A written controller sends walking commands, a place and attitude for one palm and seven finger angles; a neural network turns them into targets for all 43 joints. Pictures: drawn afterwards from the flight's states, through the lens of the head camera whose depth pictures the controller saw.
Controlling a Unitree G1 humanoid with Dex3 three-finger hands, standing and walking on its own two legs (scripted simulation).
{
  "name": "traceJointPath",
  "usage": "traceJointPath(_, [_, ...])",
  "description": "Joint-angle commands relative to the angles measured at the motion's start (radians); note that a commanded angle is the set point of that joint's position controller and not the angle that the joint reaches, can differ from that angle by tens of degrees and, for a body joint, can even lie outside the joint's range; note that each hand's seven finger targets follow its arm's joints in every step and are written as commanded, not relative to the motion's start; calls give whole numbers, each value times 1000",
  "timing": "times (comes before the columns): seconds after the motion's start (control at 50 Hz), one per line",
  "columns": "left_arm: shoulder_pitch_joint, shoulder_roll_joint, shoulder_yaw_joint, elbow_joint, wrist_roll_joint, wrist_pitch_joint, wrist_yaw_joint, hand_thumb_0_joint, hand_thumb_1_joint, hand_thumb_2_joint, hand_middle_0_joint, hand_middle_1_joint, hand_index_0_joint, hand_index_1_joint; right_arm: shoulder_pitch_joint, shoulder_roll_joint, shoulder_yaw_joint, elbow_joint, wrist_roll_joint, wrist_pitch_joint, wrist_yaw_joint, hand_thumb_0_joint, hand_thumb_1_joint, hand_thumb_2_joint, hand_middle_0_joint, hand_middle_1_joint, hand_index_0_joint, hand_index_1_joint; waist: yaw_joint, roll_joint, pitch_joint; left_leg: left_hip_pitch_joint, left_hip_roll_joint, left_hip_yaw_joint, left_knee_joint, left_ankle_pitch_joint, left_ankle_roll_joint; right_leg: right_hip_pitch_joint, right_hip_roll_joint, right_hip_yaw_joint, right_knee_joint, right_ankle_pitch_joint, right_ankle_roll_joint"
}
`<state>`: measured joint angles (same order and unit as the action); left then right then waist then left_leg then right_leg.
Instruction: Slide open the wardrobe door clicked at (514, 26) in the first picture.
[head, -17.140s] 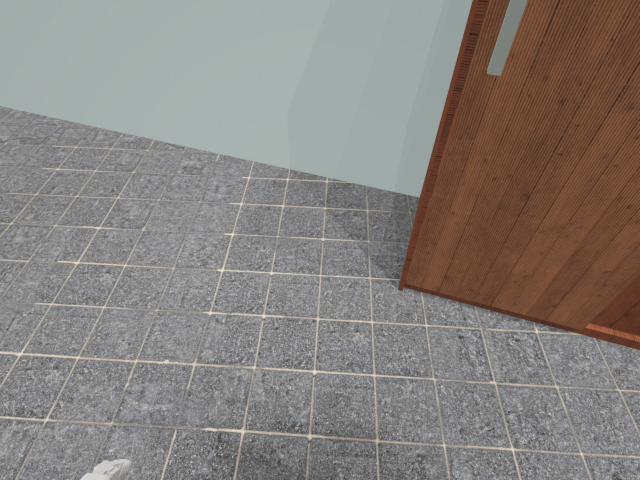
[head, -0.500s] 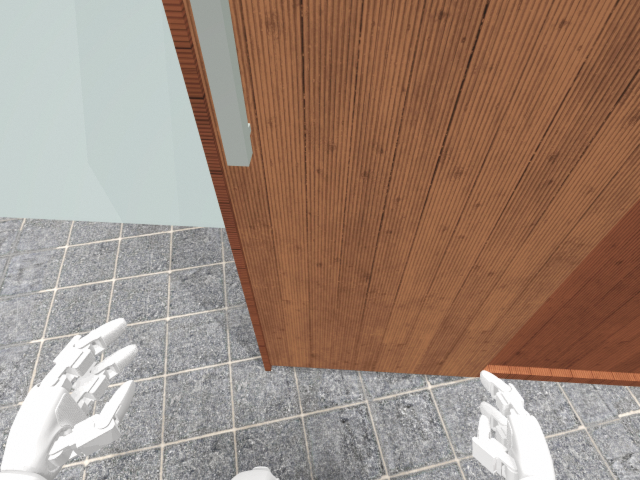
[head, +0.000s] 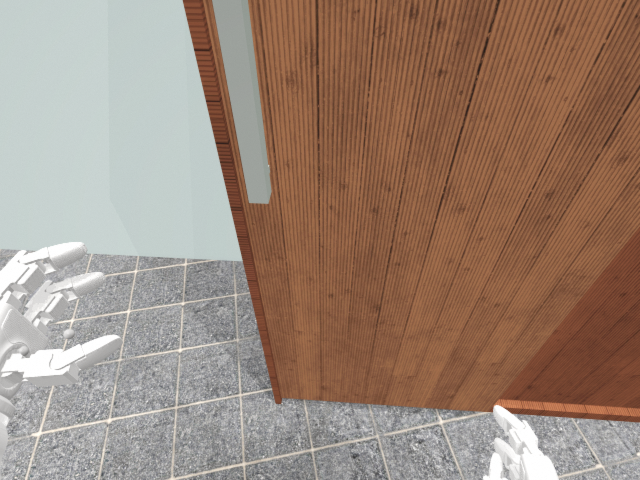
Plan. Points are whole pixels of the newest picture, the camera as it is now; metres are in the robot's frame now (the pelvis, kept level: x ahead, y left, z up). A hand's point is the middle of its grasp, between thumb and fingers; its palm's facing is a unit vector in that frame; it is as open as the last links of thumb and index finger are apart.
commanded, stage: raise the hand with hooked fingers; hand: left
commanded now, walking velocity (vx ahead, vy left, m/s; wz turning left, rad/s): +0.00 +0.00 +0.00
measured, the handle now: (250, 98) +0.47 +0.13 +0.27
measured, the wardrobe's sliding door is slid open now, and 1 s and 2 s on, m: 0.00 0.00 0.00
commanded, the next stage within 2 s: move the hooked fingers beside the handle in 1.22 s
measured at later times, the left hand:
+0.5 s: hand (26, 251) +0.25 +0.29 +0.23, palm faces +0.10 -0.98 -0.15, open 13.8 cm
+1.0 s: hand (28, 183) +0.28 +0.28 +0.28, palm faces +0.11 -0.99 -0.11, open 14.0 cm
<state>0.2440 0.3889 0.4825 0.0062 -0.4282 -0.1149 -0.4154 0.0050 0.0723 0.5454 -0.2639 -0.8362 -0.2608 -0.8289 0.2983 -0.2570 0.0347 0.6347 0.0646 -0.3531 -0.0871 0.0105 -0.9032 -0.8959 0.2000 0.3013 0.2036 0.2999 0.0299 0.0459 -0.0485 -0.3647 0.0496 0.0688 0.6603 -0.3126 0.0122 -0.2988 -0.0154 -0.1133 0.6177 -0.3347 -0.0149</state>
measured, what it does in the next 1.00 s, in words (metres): stands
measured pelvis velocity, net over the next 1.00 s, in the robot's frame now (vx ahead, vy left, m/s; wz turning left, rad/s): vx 0.01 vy -0.01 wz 0.02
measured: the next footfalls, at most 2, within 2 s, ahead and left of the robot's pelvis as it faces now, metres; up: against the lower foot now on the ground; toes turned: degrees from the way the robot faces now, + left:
none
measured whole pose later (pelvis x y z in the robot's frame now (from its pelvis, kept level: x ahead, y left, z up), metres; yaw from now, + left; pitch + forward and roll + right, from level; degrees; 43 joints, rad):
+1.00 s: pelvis +0.01 -0.01 +0.02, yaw +1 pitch -4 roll +0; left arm -0.27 0.57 0.53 0.06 -0.34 0.43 -0.45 -0.01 -0.50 0.30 -0.31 -1.20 -0.30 -1.20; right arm 0.17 -0.29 0.09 0.64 0.11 -0.20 -0.09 0.01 -0.90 -0.90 0.20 0.30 0.20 0.30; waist 0.06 0.08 -0.04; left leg -0.16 0.02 0.06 0.45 -0.23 0.00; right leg -0.11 -0.02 -0.13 0.45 -0.28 -0.02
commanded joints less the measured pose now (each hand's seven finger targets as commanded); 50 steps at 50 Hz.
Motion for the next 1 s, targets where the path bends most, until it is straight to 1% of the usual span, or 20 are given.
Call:
traceJointPath(0.0, [-211, 220, 16, -219, 19, 37, -25, 0, -150, 450, -275, -975, -275, -975, -135, -140, -40, -159, 13, -70, -21, 0, -900, -900, 200, 300, 200, 300, 6, 15, -87, 127, -21, -88, -152, 162, 20, 1, 18, 52, -143, 182, 19])
traceJointPath(0.08, [-348, 296, 64, -385, 35, 22, 2, 0, -243, 410, -282, -1035, -282, -1035, -154, -120, -23, -154, 4, -77, -33, 0, -900, -900, 200, 300, 200, 300, 14, 55, -163, 238, -24, -108, -189, 219, 21, 62, 23, 36, -161, 214, 6])
traceJointPath(0.14, [-356, 340, 131, -351, 32, 24, 24, 0, -313, 380, -287, -1080, -287, -1080, -166, -115, -11, -133, 1, -68, -34, 0, -900, -900, 200, 300, 200, 300, 35, 62, -143, 257, -24, -114, -218, 235, 11, 92, 27, 31, -185, 222, 0])
traceJointPath(0.22, [-408, 299, 101, -228, 27, 124, 9, 0, -407, 340, -293, -1140, -293, -1140, -191, -110, 2, -125, 16, -39, -33, 0, -900, -900, 200, 300, 200, 300, 37, 123, -53, 250, -26, -118, -267, 197, -4, 78, 21, 22, -212, 202, -4])
traceJointPath(0.24, [-400, 297, 99, -184, 30, 163, 2, 0, -430, 330, -295, -1155, -295, -1155, -194, -111, 3, -126, 18, -26, -31, 0, -900, -900, 200, 300, 200, 300, 44, 102, -34, 246, -26, -115, -271, 197, -2, 85, 20, 29, -229, 208, -6])
traceJointPath(0.26, [-424, 280, 68, -159, 31, 205, -7, 0, -453, 320, -297, -1170, -297, -1170, -197, -115, 6, -127, 24, -14, -29, 0, -900, -900, 200, 300, 200, 300, 33, 89, -12, 236, -27, -114, -281, 181, -3, 78, 17, 27, -237, 203, -3])
traceJointPath(0.32, [-534, 302, 36, -163, 51, 301, -25, 0, -500, 300, -300, -1200, -300, -1200, -219, -122, 11, -150, 34, 14, -29, 0, -900, -900, 200, 300, 200, 300, 24, 14, -27, 245, -28, -124, -293, 147, 5, 73, 16, 26, -250, 169, 4])
traceJointPath(0.34, [-554, 312, 32, -182, 54, 316, -27, 0, -500, 300, -300, -1200, -300, -1200, -229, -117, 16, -160, 35, 22, -27, 0, -900, -900, 200, 300, 200, 300, 30, -13, -43, 257, -30, -123, -291, 157, 8, 89, 17, 32, -258, 174, 2])
traceJointPath(0.38, [-651, 360, 55, -264, 64, 327, -24, 0, -500, 300, -300, -1200, -300, -1200, -254, -112, 20, -178, 36, 31, -27, 0, -900, -900, 200, 300, 200, 300, 32, 50, -106, 298, -40, -121, -291, 165, 9, 104, 13, 36, -258, 173, -2])
traceJointPath(0.46, [-713, 458, 158, -342, 58, 305, 0, 0, -500, 300, -300, -1200, -300, -1200, -275, -102, 27, -178, 26, 40, -27, 0, -900, -900, 200, 300, 200, 300, 47, 84, -185, 350, -44, -120, -291, 215, 10, 153, 13, 38, -269, 201, -10])
traceJointPath(0.54, [-714, 474, 185, -200, 55, 356, 2, 0, -500, 300, -300, -1200, -300, -1200, -279, -109, 28, -150, 34, 54, -24, 0, -900, -900, 200, 300, 200, 300, 55, 55, -113, 319, -42, -110, -297, 210, 12, 147, 9, 37, -292, 205, -8])
traceJointPath(0.6, [-814, 442, 106, -95, 75, 439, -13, 0, -500, 300, -300, -1200, -300, -1200, -288, -125, 30, -139, 48, 65, -23, 0, -900, -900, 200, 300, 200, 300, 31, 80, -38, 292, -43, -111, -309, 156, 10, 88, 0, 40, -299, 165, -2])
traceJointPath(0.66, [-901, 436, 44, -64, 100, 482, -20, 0, -500, 300, -300, -1200, -300, -1200, -297, -135, 27, -144, 56, 72, -23, 0, -900, -900, 200, 300, 200, 300, 22, 56, -40, 284, -43, -115, -308, 118, 12, 75, -11, 55, -303, 130, 0])
traceJointPath(0.7, [-982, 474, 48, -117, 107, 496, -27, 0, -500, 300, -300, -1200, -300, -1200, -316, -134, 28, -162, 58, 69, -25, 0, -900, -900, 200, 300, 200, 300, 25, 62, -110, 319, -50, -119, -299, 129, 17, 93, -14, 58, -292, 134, 0])
traceJointPath(0.74, [-889, 484, 79, -102, 92, 492, -45, 0, -500, 300, -300, -1200, -300, -1200, -316, -133, 26, -167, 55, 76, -19, 0, -900, -900, 200, 300, 200, 300, 39, -11, -153, 320, -46, -113, -276, 177, 22, 138, -17, 69, -289, 173, 1])
traceJointPath(0.8, [-809, 523, 160, -115, 69, 485, -63, 0, -500, 300, -300, -1200, -300, -1200, -322, -138, 23, -182, 53, 88, -11, 0, -900, -900, 200, 300, 200, 300, 54, -45, -207, 315, -55, -95, -251, 233, 29, 176, -18, 69, -260, 265, 11])
traceJointPath(0.84, [-765, 544, 197, -116, 60, 474, -56, 0, -500, 300, -300, -1200, -300, -1200, -325, -134, 21, -177, 51, 94, -1, 0, -900, -900, 200, 300, 200, 300, 66, -40, -181, 294, -51, -91, -242, 245, 25, 180, -23, 78, -264, 291, 13])
traceJointPath(0.88, [-802, 531, 194, -112, 59, 478, -41, 0, -500, 300, -300, -1200, -300, -1200, -326, -136, 20, -179, 51, 93, -2, 0, -900, -900, 200, 300, 200, 300, 56, -16, -153, 297, -51, -87, -245, 246, 26, 142, -16, 65, -256, 290, 11])
traceJointPath(0.96, [-879, 504, 148, -122, 75, 483, -10, 0, -500, 300, -300, -1200, -300, -1200, -318, -136, 17, -169, 53, 88, -5, 0, -900, -900, 200, 300, 200, 300, 38, 32, -96, 298, -47, -85, -243, 224, 24, 94, -19, 74, -266, 258, 10])
traceJointPath(0.98, [-912, 488, 118, -145, 86, 486, -6, 0, -500, 300, -300, -1200, -300, -1200, -319, -133, 18, -173, 54, 86, -9, 0, -900, -900, 200, 300, 200, 300, 33, 75, -101, 310, -48, -85, -245, 220, 22, 89, -19, 72, -262, 249, 8])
